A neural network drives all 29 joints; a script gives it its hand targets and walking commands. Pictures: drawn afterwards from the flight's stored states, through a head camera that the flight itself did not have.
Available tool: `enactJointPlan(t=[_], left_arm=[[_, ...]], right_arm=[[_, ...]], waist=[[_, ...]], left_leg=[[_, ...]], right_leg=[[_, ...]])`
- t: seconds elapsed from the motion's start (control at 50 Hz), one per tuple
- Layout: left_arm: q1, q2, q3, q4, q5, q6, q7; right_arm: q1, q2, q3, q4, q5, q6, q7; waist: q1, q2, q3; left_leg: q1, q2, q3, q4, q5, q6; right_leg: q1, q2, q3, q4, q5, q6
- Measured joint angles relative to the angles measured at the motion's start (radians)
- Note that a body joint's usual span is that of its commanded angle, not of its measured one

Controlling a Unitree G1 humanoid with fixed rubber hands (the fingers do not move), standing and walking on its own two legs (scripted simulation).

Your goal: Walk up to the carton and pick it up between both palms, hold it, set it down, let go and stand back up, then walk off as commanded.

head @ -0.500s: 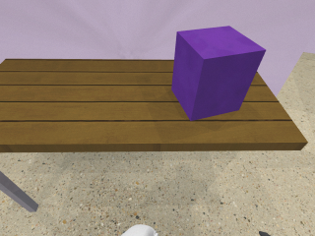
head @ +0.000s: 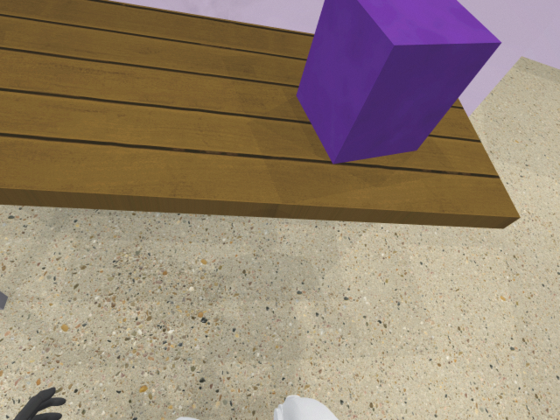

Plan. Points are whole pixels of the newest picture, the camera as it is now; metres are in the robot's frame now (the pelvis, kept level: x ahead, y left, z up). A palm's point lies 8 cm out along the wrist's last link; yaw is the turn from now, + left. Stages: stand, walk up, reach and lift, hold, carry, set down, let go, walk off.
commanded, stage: walk off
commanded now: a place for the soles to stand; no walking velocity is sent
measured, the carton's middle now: (381, 73) +0.70 -0.14 +0.10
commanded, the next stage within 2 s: none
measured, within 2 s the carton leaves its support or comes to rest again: neither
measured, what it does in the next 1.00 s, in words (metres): steps to the right: right foot, then left foot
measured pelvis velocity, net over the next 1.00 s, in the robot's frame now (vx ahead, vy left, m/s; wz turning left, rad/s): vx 0.05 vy -0.41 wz -0.09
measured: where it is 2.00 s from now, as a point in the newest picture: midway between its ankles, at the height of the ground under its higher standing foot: outside the picture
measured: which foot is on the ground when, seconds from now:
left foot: down 0.00-0.20, up 0.22-0.54, down 0.56-0.80, up 0.82-1.00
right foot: up 0.00-0.10, down 0.12-0.54, up 0.56-0.80, down 0.82-1.00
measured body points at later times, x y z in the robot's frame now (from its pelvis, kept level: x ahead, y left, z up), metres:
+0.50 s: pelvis +0.04 -0.18 +0.00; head +0.11 -0.19 +0.44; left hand +0.10 +0.16 -0.09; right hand +0.20 -0.49 -0.09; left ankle +0.03 +0.01 -0.64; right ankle -0.02 -0.16 -0.70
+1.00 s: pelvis +0.05 -0.41 -0.02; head +0.13 -0.52 +0.41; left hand +0.15 -0.09 -0.04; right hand +0.23 -0.72 -0.17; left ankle +0.01 -0.21 -0.60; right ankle +0.04 -0.55 -0.71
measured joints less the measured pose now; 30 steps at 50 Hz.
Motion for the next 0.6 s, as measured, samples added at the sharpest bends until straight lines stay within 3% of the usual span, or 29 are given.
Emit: enactJointPlan(t=[0.12, 0.18, 0.24, 0.28, 0.36, 0.46, 0.48, 0.52, 0.54, 0.56, 0.6], left_arm=[[0.0, 0.007, 0.005, 0.0, 0.0, -0.008, 0.0], [0.0, 0.007, 0.007, 0.0, 0.0, -0.022, -0.003], [0.004, -0.008, 0.007, 0.0, 0.0, -0.05, -0.004], [0.027, -0.008, 0.007, 0.001, 0.0, -0.054, -0.004], [0.075, -0.011, 0.007, 0.0, 0.0, -0.052, -0.004], [0.079, -0.013, 0.007, 0.0, 0.0, -0.052, -0.004], [0.078, -0.013, 0.007, 0.0, 0.0, -0.051, -0.004], [0.07, -0.014, 0.007, -0.001, 0.0, -0.043, -0.004], [0.067, -0.014, 0.008, -0.006, 0.0, -0.04, -0.003], [0.064, -0.014, 0.009, -0.01, 0.0, -0.039, -0.002], [0.039, -0.008, 0.01, -0.01, 0.0, -0.037, 0.004]], right_arm=[[-0.009, 0.0, 0.0, 0.0, 0.0, -0.006, -0.001], [-0.021, -0.003, 0.0, 0.0, 0.0, -0.007, -0.002], [-0.077, -0.019, 0.0, 0.001, 0.0, -0.007, -0.002], [-0.125, -0.019, 0.0, 0.0, 0.0, -0.007, -0.002], [-0.213, -0.021, 0.0, 0.0, 0.0, -0.004, -0.003], [-0.269, -0.022, 0.0, 0.0, 0.0, 0.009, -0.003], [-0.269, -0.023, 0.0, 0.0, 0.0, 0.01, -0.003], [-0.247, -0.025, -0.001, -0.001, 0.0, 0.01, -0.003], [-0.229, -0.031, -0.005, -0.001, 0.0, 0.008, -0.005], [-0.208, -0.045, -0.012, 0.001, 0.0, 0.005, -0.011], [-0.181, -0.042, -0.017, 0.017, 0.0, 0.006, -0.023]], waist=[[0.0, 0.02, 0.0], [0.0, 0.022, 0.002], [0.002, 0.059, 0.048], [0.002, 0.057, 0.064], [0.001, 0.067, 0.063], [0.0, 0.088, 0.067], [-0.001, 0.089, 0.065], [-0.002, 0.096, 0.063], [-0.004, 0.105, 0.064], [-0.004, 0.117, 0.065], [-0.003, 0.088, 0.1]], left_leg=[[0.0, 0.012, 0.0, 0.002, -0.019, -0.039], [-0.007, 0.021, 0.004, 0.007, -0.025, -0.046], [-0.071, 0.043, 0.003, 0.194, 0.004, -0.033], [-0.125, 0.009, 0.004, 0.386, -0.053, -0.026], [-0.192, -0.03, 0.007, 0.574, -0.056, -0.007], [-0.236, -0.033, 0.013, 0.535, 0.017, -0.003], [-0.236, -0.033, 0.02, 0.486, 0.018, 0.0], [-0.201, -0.03, 0.031, 0.261, 0.038, 0.027], [-0.164, -0.018, 0.043, 0.093, 0.105, 0.065], [-0.136, -0.003, 0.044, -0.02, 0.214, 0.083], [-0.135, -0.004, 0.054, 0.008, 0.196, 0.021]], right_leg=[[-0.014, 0.0, 0.0, 0.0, -0.01, 0.0], [-0.014, 0.001, -0.01, -0.002, -0.095, 0.0], [0.022, 0.037, -0.033, -0.022, -0.111, -0.066], [0.056, 0.041, -0.033, -0.027, -0.109, -0.092], [0.14, 0.062, -0.039, -0.089, -0.092, -0.099], [0.211, 0.117, -0.063, -0.183, -0.055, -0.095], [0.216, 0.129, -0.068, -0.197, -0.049, -0.078], [0.21, 0.157, -0.095, -0.207, -0.013, 0.015], [0.176, 0.18, -0.11, -0.157, 0.023, 0.077], [0.117, 0.196, -0.115, -0.021, -0.002, 0.095], [0.031, 0.182, -0.055, 0.253, -0.078, 0.097]])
